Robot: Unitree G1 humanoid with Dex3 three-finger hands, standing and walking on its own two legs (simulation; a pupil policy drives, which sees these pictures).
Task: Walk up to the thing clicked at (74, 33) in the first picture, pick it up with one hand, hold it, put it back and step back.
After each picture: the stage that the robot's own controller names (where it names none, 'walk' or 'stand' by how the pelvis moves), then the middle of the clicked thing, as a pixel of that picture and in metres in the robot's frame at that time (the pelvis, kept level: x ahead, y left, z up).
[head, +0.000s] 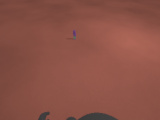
stand; (74, 35) +2.05 +0.42 -0.66
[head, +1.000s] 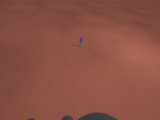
walk; (80, 42) +1.92 +0.14 -0.63
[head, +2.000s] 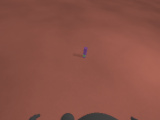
walk; (84, 52) +1.30 +0.01 -0.64
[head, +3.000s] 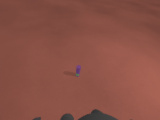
walk; (78, 71) +0.83 +0.09 -0.65
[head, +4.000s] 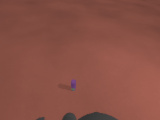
walk; (73, 85) +0.58 +0.15 -0.64
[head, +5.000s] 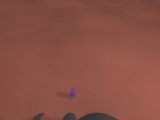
stand; (72, 94) +0.43 +0.15 -0.64
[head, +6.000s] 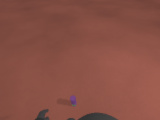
stand; (73, 101) +0.36 +0.17 -0.65
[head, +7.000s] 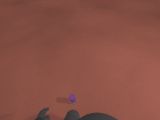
stand; (72, 99) +0.33 +0.18 -0.64
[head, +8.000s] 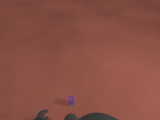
stand; (71, 101) +0.34 +0.17 -0.65
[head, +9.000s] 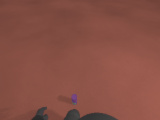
stand; (74, 99) +0.35 +0.14 -0.63
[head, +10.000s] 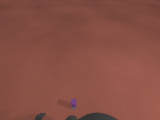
stand; (74, 104) +0.33 +0.14 -0.65
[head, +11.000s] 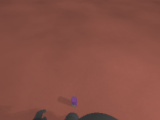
stand; (74, 102) +0.33 +0.14 -0.65
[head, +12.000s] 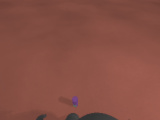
stand; (75, 102) +0.34 +0.14 -0.65
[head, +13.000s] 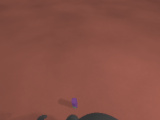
stand; (74, 103) +0.33 +0.15 -0.65
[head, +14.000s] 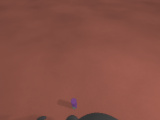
stand; (74, 104) +0.33 +0.15 -0.65
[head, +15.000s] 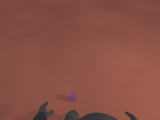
go down; (73, 98) +0.34 +0.16 -0.64
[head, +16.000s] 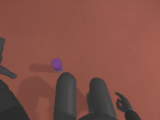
go down; (58, 66) +0.38 +0.24 -0.26
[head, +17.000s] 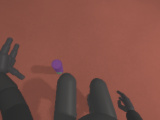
close in; (58, 68) +0.38 +0.24 -0.26
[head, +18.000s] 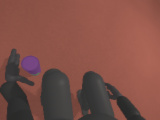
close in; (33, 68) +0.33 +0.29 -0.15
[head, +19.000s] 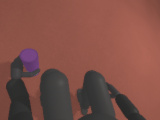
lift; (32, 65) +0.35 +0.30 -0.15
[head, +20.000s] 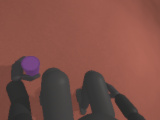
lift; (32, 69) +0.32 +0.29 -0.15
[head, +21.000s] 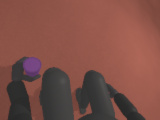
lift; (32, 70) +0.31 +0.29 -0.15
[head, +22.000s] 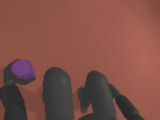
lift; (27, 72) +0.28 +0.32 -0.16
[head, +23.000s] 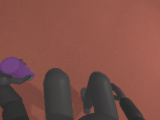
lift; (22, 71) +0.28 +0.36 -0.13
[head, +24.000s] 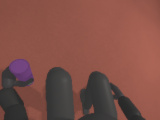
lift; (24, 75) +0.26 +0.35 -0.15
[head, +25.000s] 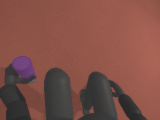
lift; (27, 72) +0.29 +0.34 -0.15
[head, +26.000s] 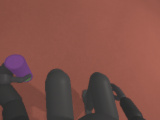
lift; (22, 71) +0.29 +0.37 -0.12
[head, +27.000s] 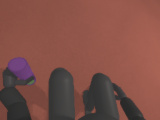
lift; (25, 74) +0.26 +0.36 -0.13
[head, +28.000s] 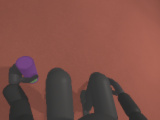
lift; (30, 72) +0.29 +0.33 -0.16
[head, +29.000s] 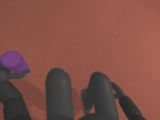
lift; (19, 67) +0.30 +0.38 -0.12
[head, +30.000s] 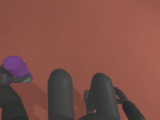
lift; (21, 72) +0.27 +0.39 -0.12
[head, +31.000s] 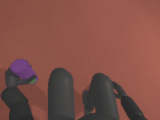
lift; (27, 74) +0.27 +0.36 -0.15
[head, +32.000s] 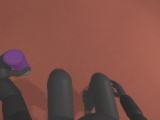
lift; (20, 65) +0.31 +0.39 -0.12
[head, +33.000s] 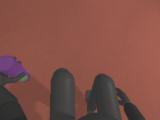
lift; (17, 71) +0.26 +0.42 -0.11
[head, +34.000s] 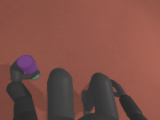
lift; (31, 70) +0.30 +0.34 -0.16
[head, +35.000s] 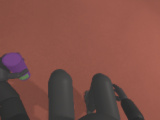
lift; (19, 69) +0.29 +0.41 -0.12
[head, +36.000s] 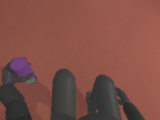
lift; (26, 73) +0.26 +0.39 -0.13
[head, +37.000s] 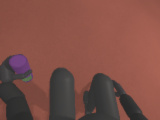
lift; (24, 70) +0.28 +0.39 -0.15
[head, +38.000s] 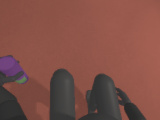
lift; (16, 72) +0.25 +0.43 -0.13
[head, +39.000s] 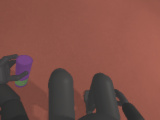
lift; (22, 73) +0.27 +0.39 -0.17
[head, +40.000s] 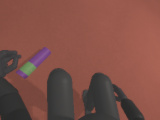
lift; (35, 61) +0.37 +0.35 -0.24
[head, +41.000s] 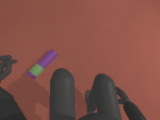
lift; (43, 63) +0.36 +0.33 -0.26
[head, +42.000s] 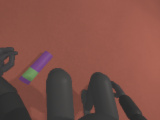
lift; (37, 66) +0.34 +0.32 -0.25
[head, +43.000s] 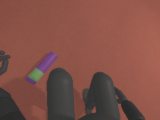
lift; (42, 67) +0.33 +0.29 -0.25
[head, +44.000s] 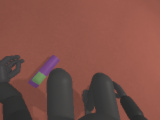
lift; (45, 70) +0.33 +0.28 -0.25
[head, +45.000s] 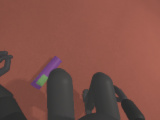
lift; (47, 71) +0.31 +0.26 -0.25
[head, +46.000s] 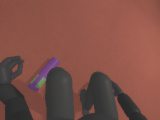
lift; (45, 73) +0.31 +0.25 -0.24
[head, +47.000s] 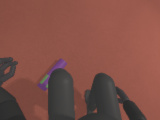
lift; (53, 73) +0.30 +0.23 -0.25
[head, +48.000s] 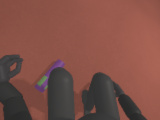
lift; (50, 74) +0.30 +0.22 -0.25
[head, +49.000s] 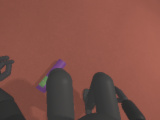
lift; (52, 74) +0.29 +0.22 -0.25
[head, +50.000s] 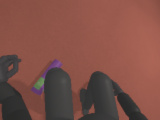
lift; (48, 75) +0.29 +0.22 -0.24
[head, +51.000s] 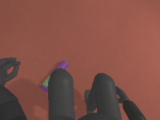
lift; (55, 75) +0.30 +0.21 -0.25
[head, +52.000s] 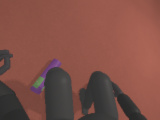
lift; (47, 75) +0.29 +0.22 -0.25
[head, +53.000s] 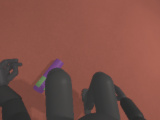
lift; (49, 74) +0.29 +0.23 -0.24
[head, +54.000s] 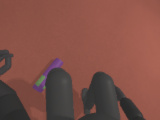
lift; (49, 74) +0.30 +0.23 -0.25
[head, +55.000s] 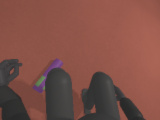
lift; (49, 74) +0.30 +0.23 -0.25
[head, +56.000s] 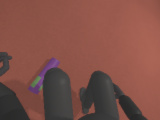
lift; (45, 74) +0.29 +0.23 -0.24
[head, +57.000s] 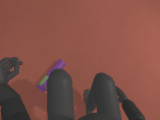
lift; (52, 74) +0.30 +0.23 -0.25
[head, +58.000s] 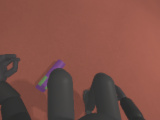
lift; (51, 74) +0.30 +0.23 -0.25
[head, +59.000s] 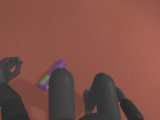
lift; (53, 74) +0.30 +0.22 -0.25
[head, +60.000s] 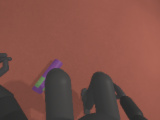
lift; (48, 75) +0.29 +0.23 -0.25
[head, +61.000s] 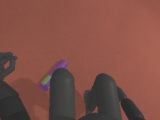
lift; (54, 74) +0.30 +0.22 -0.25
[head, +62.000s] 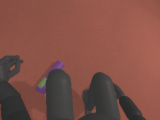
lift; (51, 76) +0.30 +0.22 -0.25
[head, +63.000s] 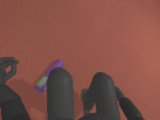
lift; (50, 75) +0.29 +0.22 -0.25
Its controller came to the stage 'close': yes
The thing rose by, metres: 0.08
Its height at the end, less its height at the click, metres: -0.09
